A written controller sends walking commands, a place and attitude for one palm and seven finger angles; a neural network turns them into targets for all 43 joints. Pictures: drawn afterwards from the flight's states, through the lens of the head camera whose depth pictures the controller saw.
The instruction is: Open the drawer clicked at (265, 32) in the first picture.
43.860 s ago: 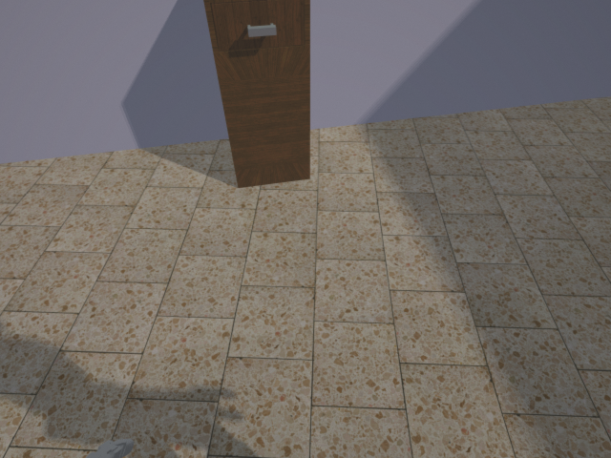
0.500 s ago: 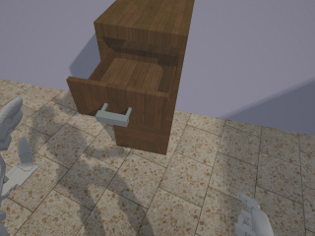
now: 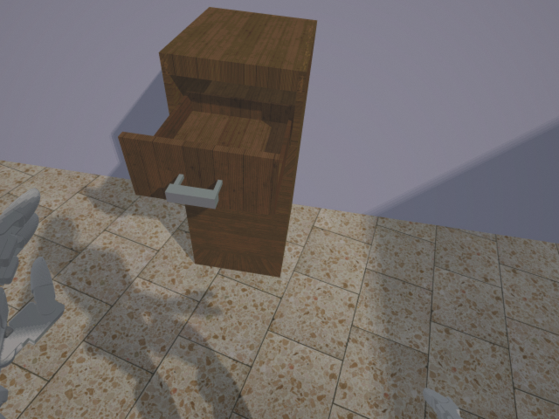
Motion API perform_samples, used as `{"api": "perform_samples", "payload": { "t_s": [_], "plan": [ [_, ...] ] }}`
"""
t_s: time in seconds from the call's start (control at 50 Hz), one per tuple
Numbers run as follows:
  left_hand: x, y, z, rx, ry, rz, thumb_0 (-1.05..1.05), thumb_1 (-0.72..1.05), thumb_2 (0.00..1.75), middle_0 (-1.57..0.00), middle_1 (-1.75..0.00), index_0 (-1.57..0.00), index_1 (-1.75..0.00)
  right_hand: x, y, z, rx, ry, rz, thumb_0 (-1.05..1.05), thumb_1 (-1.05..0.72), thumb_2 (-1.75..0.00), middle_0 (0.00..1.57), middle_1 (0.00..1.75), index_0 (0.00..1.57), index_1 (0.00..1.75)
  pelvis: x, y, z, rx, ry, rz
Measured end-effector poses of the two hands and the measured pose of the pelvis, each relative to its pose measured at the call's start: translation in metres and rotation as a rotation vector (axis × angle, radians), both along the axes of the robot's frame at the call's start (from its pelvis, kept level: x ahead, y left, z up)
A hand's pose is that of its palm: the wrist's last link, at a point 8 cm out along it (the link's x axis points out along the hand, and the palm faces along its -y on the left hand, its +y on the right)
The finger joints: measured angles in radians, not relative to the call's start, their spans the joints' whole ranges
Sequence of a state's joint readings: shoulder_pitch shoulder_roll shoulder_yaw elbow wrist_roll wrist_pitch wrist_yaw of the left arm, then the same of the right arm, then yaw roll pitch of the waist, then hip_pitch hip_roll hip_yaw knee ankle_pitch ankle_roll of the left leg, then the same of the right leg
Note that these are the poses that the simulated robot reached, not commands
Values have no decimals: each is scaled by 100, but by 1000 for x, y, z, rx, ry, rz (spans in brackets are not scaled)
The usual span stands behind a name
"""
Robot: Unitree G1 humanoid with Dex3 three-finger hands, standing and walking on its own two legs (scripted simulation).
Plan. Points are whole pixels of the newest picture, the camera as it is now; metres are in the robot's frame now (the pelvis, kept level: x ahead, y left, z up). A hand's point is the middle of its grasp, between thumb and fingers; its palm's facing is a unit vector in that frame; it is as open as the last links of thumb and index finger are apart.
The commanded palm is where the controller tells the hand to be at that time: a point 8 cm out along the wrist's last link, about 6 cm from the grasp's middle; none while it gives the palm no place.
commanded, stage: stop stepping back and stand still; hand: left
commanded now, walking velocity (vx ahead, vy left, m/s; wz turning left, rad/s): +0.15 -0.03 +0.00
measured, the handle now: (196, 188) +0.56 +0.18 +0.00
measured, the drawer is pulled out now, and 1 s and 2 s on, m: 0.30 0.30 0.30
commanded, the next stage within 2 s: let the arm hang, fingers relaxed in 0.22 s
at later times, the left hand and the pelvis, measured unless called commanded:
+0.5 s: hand (141, 403) +0.18 +0.20 -0.09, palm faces +0.01 -0.94 -0.34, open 7.4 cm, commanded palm none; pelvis -0.01 -0.01 -0.02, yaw +0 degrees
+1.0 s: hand out of the picture +0.01 +0.23 -0.15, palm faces +0.01 -0.94 -0.35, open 7.3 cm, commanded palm none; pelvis -0.02 -0.02 +0.01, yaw +1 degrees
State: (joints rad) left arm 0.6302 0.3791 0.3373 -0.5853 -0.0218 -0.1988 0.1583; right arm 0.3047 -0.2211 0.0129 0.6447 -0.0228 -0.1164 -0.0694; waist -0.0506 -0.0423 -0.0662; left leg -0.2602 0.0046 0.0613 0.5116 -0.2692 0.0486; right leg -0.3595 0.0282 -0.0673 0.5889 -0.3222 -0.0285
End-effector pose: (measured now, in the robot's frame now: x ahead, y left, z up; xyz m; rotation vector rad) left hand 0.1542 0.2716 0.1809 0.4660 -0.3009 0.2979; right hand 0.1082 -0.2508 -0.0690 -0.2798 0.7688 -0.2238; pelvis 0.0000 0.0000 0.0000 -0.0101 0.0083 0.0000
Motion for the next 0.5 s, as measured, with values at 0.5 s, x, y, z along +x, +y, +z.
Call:
{"api": "perform_samples", "payload": {
  "t_s": [0.5],
  "plan": [
    [9, -25, -237, -244, 968, 59, 0, 91, 90, -20, -30, -20, -30, -6, -13, -48, 79, 150, 28, 1, -90, -90, 20, 30, 20, 30, -12, -11, -16, 45, -1, 1]
  ]
}}
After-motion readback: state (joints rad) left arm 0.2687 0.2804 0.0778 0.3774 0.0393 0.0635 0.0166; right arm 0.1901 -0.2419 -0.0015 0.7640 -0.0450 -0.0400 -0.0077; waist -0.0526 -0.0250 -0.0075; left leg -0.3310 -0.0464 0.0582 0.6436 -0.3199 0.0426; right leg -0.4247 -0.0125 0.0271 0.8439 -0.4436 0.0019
